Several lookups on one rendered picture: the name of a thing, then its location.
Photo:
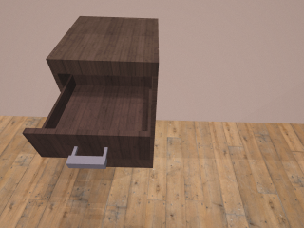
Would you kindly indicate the handle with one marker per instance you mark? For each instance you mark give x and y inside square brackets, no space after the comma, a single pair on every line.
[87,162]

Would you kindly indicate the drawer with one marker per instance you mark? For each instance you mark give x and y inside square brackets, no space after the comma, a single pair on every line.
[97,111]

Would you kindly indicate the cabinet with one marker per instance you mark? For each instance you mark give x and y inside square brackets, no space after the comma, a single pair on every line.
[119,46]

